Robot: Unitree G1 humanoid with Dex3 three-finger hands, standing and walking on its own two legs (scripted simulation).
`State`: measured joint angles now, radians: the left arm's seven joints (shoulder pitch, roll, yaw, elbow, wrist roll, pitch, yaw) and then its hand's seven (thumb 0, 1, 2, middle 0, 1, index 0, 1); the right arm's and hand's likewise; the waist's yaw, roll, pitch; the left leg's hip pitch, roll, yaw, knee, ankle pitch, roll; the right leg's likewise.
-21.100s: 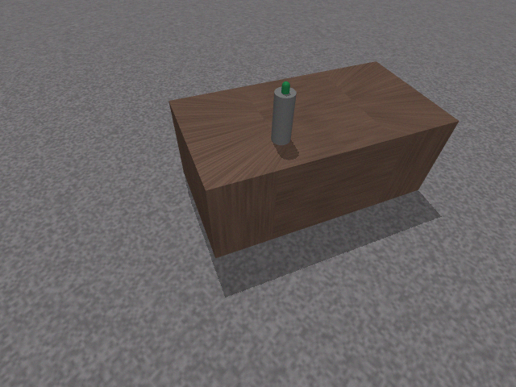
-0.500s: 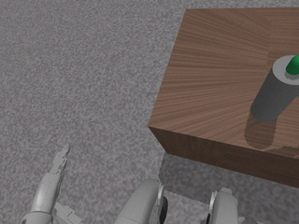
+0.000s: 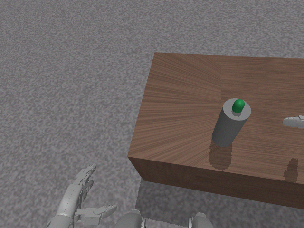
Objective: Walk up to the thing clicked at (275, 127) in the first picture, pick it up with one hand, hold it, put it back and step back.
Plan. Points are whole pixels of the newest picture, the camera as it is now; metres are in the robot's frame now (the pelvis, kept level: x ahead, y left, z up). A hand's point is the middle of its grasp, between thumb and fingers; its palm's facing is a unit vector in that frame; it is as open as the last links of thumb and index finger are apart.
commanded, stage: home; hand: right
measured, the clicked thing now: (229, 122) +0.48 -0.19 -0.13
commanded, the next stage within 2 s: none
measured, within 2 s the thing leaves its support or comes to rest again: neither
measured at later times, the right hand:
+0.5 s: hand (257, 199) +0.23 -0.20 -0.03, palm faces +0.21 +0.94 -0.25, open 17.1 cm
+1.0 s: hand out of the picture +0.16 -0.15 -0.03, palm faces +0.19 +0.94 -0.27, open 17.2 cm
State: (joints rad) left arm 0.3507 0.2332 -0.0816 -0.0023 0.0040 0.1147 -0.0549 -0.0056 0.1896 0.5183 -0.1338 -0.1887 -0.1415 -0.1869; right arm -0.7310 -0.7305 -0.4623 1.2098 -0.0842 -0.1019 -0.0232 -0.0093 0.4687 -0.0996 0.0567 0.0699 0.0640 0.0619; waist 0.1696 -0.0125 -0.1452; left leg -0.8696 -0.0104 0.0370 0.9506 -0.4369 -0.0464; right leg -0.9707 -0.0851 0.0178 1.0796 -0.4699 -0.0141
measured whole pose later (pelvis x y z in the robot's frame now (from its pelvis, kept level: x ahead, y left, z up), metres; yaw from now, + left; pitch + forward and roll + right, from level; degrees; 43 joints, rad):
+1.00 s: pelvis +0.00 +0.04 +0.03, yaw -3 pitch +5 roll +1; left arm 0.25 0.21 -0.02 0.51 -0.02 -0.06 0.15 0.01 0.90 0.90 -0.20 -0.30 -0.21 -0.29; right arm 0.42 -0.18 0.01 0.12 0.02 0.15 -0.14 -0.01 0.49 -0.09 0.06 0.07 0.07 0.06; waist 0.01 -0.03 -0.07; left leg -0.52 0.02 0.04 0.86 -0.44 0.00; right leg -0.57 -0.06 0.01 0.88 -0.40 0.03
